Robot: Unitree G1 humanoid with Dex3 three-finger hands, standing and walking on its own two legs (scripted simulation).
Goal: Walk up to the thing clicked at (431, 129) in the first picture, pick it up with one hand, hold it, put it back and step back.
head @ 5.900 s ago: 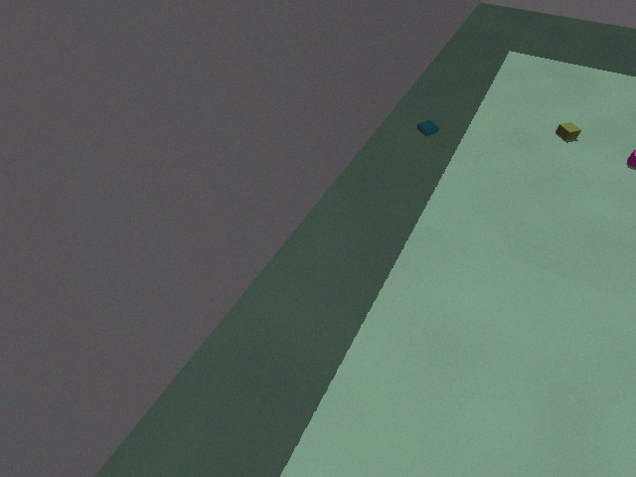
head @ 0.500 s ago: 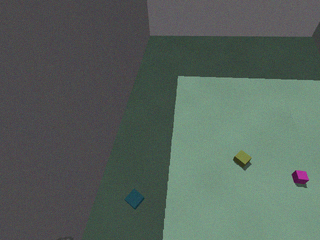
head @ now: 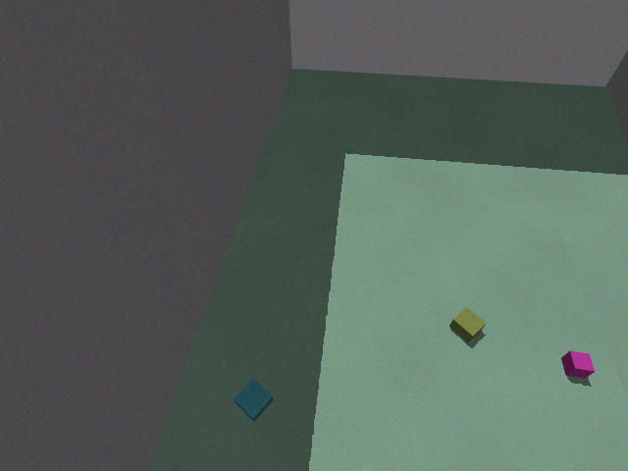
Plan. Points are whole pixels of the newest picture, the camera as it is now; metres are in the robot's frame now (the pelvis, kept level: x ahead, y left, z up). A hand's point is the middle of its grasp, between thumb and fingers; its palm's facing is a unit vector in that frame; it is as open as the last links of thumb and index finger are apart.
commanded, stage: walk up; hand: left
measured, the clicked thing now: (253, 399) +0.44 +0.22 -0.76
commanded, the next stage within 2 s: stand in 0.96 s
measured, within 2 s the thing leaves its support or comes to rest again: neither
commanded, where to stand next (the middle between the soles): +0.05 +0.00 m, yaw +0 degrees
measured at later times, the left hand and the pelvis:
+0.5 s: hand out of the picture +0.09 +0.25 -0.16, palm faces -0.01 -0.94 -0.33, open 7.4 cm; pelvis +0.01 +0.00 +0.00, yaw +0 degrees
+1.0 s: hand out of the picture +0.10 +0.25 -0.15, palm faces -0.01 -0.94 -0.34, open 7.4 cm; pelvis +0.01 +0.00 +0.00, yaw +0 degrees
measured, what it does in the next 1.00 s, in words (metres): stands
